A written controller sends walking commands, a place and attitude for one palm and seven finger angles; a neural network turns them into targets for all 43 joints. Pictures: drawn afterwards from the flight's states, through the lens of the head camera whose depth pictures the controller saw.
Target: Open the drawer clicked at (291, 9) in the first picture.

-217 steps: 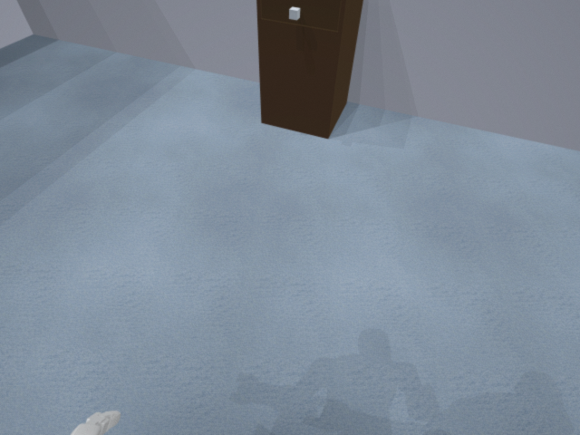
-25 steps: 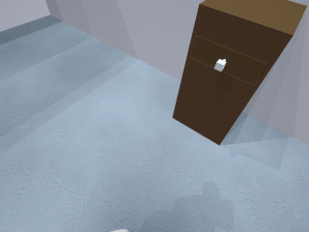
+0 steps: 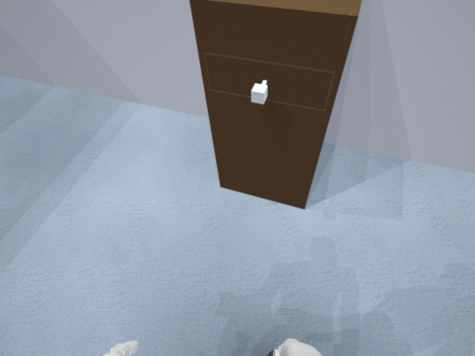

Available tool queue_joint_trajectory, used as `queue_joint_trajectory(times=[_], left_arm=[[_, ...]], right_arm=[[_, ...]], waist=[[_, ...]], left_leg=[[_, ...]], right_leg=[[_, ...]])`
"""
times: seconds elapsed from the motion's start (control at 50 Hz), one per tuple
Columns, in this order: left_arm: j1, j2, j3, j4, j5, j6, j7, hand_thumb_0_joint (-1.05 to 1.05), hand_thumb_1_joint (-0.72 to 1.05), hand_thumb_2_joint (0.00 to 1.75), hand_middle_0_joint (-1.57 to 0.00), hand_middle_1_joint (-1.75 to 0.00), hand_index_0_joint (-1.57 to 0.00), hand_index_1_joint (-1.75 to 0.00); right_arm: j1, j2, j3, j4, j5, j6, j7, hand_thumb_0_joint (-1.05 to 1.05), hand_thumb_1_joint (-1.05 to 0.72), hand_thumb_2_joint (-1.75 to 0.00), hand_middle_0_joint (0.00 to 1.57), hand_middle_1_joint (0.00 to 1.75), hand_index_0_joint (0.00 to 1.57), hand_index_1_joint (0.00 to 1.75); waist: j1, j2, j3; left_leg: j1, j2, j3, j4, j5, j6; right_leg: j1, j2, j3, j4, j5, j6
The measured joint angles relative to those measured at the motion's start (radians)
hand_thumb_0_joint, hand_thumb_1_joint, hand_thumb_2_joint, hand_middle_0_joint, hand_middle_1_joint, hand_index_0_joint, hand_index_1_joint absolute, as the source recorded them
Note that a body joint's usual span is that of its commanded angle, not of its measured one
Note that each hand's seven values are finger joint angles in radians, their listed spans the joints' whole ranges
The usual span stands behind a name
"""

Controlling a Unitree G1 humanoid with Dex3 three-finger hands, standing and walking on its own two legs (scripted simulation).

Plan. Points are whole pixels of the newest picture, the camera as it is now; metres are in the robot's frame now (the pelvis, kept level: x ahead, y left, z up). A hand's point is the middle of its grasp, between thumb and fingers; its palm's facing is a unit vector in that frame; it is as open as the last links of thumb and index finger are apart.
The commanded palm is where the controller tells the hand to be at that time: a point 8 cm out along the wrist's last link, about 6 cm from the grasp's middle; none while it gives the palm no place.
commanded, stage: turn to face it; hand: left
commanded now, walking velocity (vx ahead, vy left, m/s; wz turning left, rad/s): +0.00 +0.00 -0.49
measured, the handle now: (261, 89) +0.83 -0.04 -0.08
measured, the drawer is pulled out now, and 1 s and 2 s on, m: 0.00 0.00 0.00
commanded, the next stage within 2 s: take the last steps up to it in 0.52 s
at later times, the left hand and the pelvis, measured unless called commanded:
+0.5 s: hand out of the picture +0.11 +0.23 -0.16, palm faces -0.10 -0.97 -0.21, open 7.4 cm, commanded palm none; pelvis +0.02 +0.04 +0.02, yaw -11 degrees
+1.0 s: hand (164, 351) +0.15 +0.15 -0.14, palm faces -0.25 -0.94 -0.23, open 7.2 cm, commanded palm none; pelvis +0.05 -0.01 +0.02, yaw -18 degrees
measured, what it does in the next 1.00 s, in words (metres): steps on the spot, turning right: left foot, then right foot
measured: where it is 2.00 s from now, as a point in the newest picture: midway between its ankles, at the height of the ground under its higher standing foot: (273, 320)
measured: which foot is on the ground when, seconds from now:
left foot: up 0.00-0.42, down 0.44-0.84, up 0.86-1.00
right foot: down 0.00-0.44, up 0.46-0.82, down 0.84-1.00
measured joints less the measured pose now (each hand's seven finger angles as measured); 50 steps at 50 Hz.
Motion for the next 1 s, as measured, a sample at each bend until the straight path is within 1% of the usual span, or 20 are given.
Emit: queue_joint_trajectory(times=[0.02,0.06,0.12,0.18,0.3,0.38,0.42,0.44,0.48,0.52,0.58,0.62,0.66,0.76,0.82,0.84,0.86,0.9,0.94,1.0], left_arm=[[-0.004,-0.003,-0.001,-0.004,-0.003,0.001,0.006,0.01,0.91,0.90,-0.20,-0.30,-0.20,-0.30],[-0.002,-0.006,-0.003,-0.009,-0.006,0.007,0.015,0.01,0.91,0.90,-0.20,-0.30,-0.20,-0.30],[0.009,-0.009,-0.004,-0.002,-0.003,0.020,0.021,0.01,0.91,0.90,-0.20,-0.30,-0.20,-0.30],[0.021,-0.008,-0.003,0.003,0.001,0.029,0.018,0.01,0.92,0.90,-0.20,-0.30,-0.20,-0.30],[0.046,0.005,0.003,-0.004,0.009,0.041,0.006,0.01,0.91,0.90,-0.20,-0.30,-0.21,-0.30],[0.061,0.024,0.008,-0.014,0.012,0.050,0.004,0.01,0.91,0.90,-0.20,-0.30,-0.21,-0.30],[0.069,0.036,0.012,-0.014,0.009,0.056,0.006,0.01,0.91,0.90,-0.20,-0.30,-0.21,-0.30],[0.074,0.042,0.013,-0.014,0.005,0.061,0.007,0.01,0.91,0.90,-0.20,-0.30,-0.21,-0.30],[0.074,0.059,0.019,-0.007,-0.001,0.074,0.006,0.01,0.91,0.90,-0.20,-0.30,-0.20,-0.30],[0.081,0.069,0.024,-0.003,0.005,0.084,0.001,0.01,0.91,0.90,-0.20,-0.30,-0.20,-0.30],[0.090,0.079,0.031,-0.001,0.010,0.086,-0.006,0.01,0.91,0.90,-0.20,-0.30,-0.20,-0.30],[0.096,0.081,0.030,0.003,0.008,0.083,-0.006,0.01,0.91,0.90,-0.20,-0.30,-0.20,-0.30],[0.098,0.077,0.024,0.012,0.005,0.084,-0.003,0.01,0.91,0.90,-0.20,-0.30,-0.20,-0.30],[0.079,0.053,0.004,0.040,0.004,0.080,-0.011,0.01,0.91,0.90,-0.20,-0.30,-0.20,-0.30],[0.062,0.035,-0.005,0.044,0.005,0.060,-0.020,0.01,0.91,0.90,-0.20,-0.30,-0.20,-0.30],[0.060,0.032,-0.008,0.041,0.006,0.045,-0.021,0.01,0.91,0.90,-0.20,-0.30,-0.20,-0.30],[0.052,0.019,-0.009,0.047,0.007,0.029,-0.017,0.01,0.91,0.90,-0.20,-0.30,-0.20,-0.30],[0.055,-0.004,-0.020,0.049,0.004,0.005,-0.006,0.01,0.91,0.90,-0.20,-0.30,-0.20,-0.30],[0.076,-0.020,-0.023,0.053,0.002,-0.013,0.005,0.01,0.91,0.90,-0.20,-0.30,-0.20,-0.30],[0.117,-0.017,-0.019,0.073,0.002,-0.029,0.022,0.00,0.94,0.90,-0.20,-0.30,-0.21,-0.30]], right_arm=[[-0.020,-0.007,-0.002,-0.009,0.001,0.008,-0.003,0.00,-0.91,-0.90,0.20,0.30,0.21,0.30],[-0.064,-0.020,-0.005,-0.029,-0.001,0.020,-0.005,0.00,-0.91,-0.90,0.20,0.30,0.20,0.30],[-0.127,-0.038,-0.010,-0.073,-0.007,0.025,-0.004,0.00,-0.91,-0.90,0.20,0.30,0.20,0.30],[-0.174,-0.054,-0.014,-0.111,-0.011,0.026,-0.002,0.00,-0.91,-0.90,0.19,0.30,0.20,0.30],[-0.218,-0.070,-0.014,-0.145,-0.010,0.031,0.001,0.00,-0.91,-0.90,0.19,0.30,0.20,0.30],[-0.219,-0.066,-0.006,-0.154,-0.002,0.026,-0.001,0.00,-0.91,-0.90,0.19,0.30,0.20,0.30],[-0.210,-0.059,0.001,-0.156,0.002,0.016,-0.004,0.00,-0.91,-0.90,0.19,0.30,0.20,0.30],[-0.200,-0.056,0.005,-0.158,0.002,0.008,-0.006,0.00,-0.91,-0.90,0.19,0.30,0.20,0.30],[-0.178,-0.038,0.013,-0.155,-0.004,0.005,-0.007,0.00,-0.91,-0.90,0.19,0.30,0.20,0.30],[-0.151,-0.026,0.024,-0.150,-0.011,0.012,-0.008,0.00,-0.91,-0.90,0.20,0.30,0.20,0.30],[-0.122,-0.014,0.032,-0.132,-0.014,0.018,-0.013,0.00,-0.91,-0.90,0.20,0.30,0.21,0.30],[-0.111,-0.009,0.033,-0.120,-0.014,0.016,-0.014,0.00,-0.90,-0.90,0.20,0.30,0.21,0.30],[-0.102,-0.006,0.031,-0.111,-0.015,0.008,-0.014,0.00,-0.90,-0.90,0.20,0.30,0.21,0.30],[-0.066,-0.011,0.022,-0.083,-0.023,-0.007,-0.005,0.00,-0.90,-0.90,0.20,0.30,0.21,0.30],[-0.028,-0.024,0.013,-0.054,-0.022,-0.008,0.000,0.00,-0.90,-0.90,0.20,0.30,0.21,0.30],[-0.010,-0.028,0.010,-0.045,-0.017,-0.007,0.002,0.00,-0.90,-0.90,0.20,0.30,0.21,0.30],[-0.002,-0.038,0.007,-0.029,-0.013,-0.003,0.003,0.00,-0.90,-0.90,0.20,0.30,0.21,0.30],[0.011,-0.052,0.004,-0.001,-0.014,0.018,0.006,0.00,-0.90,-0.90,0.20,0.30,0.21,0.30],[0.014,-0.056,0.001,0.018,-0.018,0.026,0.012,0.00,-0.91,-0.90,0.20,0.30,0.20,0.30],[-0.008,-0.054,-0.006,0.019,-0.021,0.020,0.021,0.01,-0.91,-0.90,0.19,0.30,0.20,0.30]], waist=[[0.001,0.003,0.009],[0.008,-0.002,0.010],[0.012,-0.012,-0.007],[0.019,-0.019,-0.032],[0.049,-0.030,-0.071],[0.068,-0.046,-0.083],[0.069,-0.056,-0.086],[0.064,-0.059,-0.089],[0.057,-0.085,-0.084],[0.052,-0.091,-0.085],[0.052,-0.093,-0.080],[0.052,-0.091,-0.072],[0.045,-0.082,-0.063],[0.008,-0.044,-0.056],[-0.010,-0.022,-0.069],[-0.011,-0.021,-0.077],[-0.011,-0.002,-0.077],[-0.012,0.018,-0.084],[-0.004,0.012,-0.095],[0.003,-0.004,-0.098]], left_leg=[[-0.055,-0.007,-0.044,0.100,-0.002,-0.006],[-0.142,-0.013,-0.094,0.198,0.032,-0.017],[-0.223,-0.010,-0.138,0.180,0.098,-0.030],[-0.254,-0.010,-0.167,0.117,0.143,-0.036],[-0.194,-0.039,-0.185,-0.067,0.141,-0.032],[-0.106,-0.076,-0.181,-0.229,0.120,-0.014],[-0.037,-0.093,-0.171,-0.362,0.169,-0.002],[-0.003,-0.097,-0.167,-0.438,0.216,0.017],[0.010,-0.106,-0.151,-0.452,0.243,0.048],[0.028,-0.100,-0.136,-0.475,0.241,0.057],[0.054,-0.091,-0.112,-0.525,0.259,0.060],[0.064,-0.086,-0.093,-0.543,0.266,0.061],[0.070,-0.077,-0.077,-0.546,0.265,0.059],[0.068,-0.047,-0.051,-0.519,0.241,0.044],[0.054,-0.028,-0.044,-0.471,0.209,0.023],[0.040,-0.026,-0.043,-0.433,0.187,0.015],[0.016,-0.013,-0.057,-0.361,0.131,0.014],[-0.053,-0.021,-0.102,-0.179,0.035,0.017],[-0.121,-0.030,-0.113,-0.038,0.043,0.017],[-0.203,-0.024,-0.109,0.036,0.116,0.007]], right_leg=[[0.008,0.008,0.002,-0.007,-0.003,-0.008],[0.027,0.020,0.017,-0.048,0.019,-0.005],[0.047,0.034,0.043,-0.118,0.058,-0.011],[0.056,0.043,0.070,-0.162,0.083,-0.009],[0.060,0.059,0.120,-0.194,0.103,0.004],[0.049,0.071,0.150,-0.195,0.112,0.020],[0.038,0.078,0.163,-0.182,0.111,0.033],[0.028,0.083,0.166,-0.165,0.104,0.041],[-0.002,0.077,0.178,-0.063,-0.032,0.064],[-0.050,0.075,0.172,0.111,-0.121,0.088],[-0.095,0.051,0.165,0.328,-0.123,0.112],[-0.088,0.027,0.158,0.371,-0.126,0.124],[-0.053,0.005,0.144,0.329,-0.146,0.132],[0.073,-0.015,0.088,0.110,-0.219,0.122],[0.168,-0.005,0.053,-0.075,-0.147,0.103],[0.206,-0.006,0.050,-0.150,-0.108,0.087],[0.214,0.007,0.043,-0.153,-0.099,0.071],[0.235,0.016,0.028,-0.147,-0.111,0.051],[0.274,0.014,0.026,-0.179,-0.112,0.044],[0.332,0.013,0.031,-0.240,-0.098,0.042]])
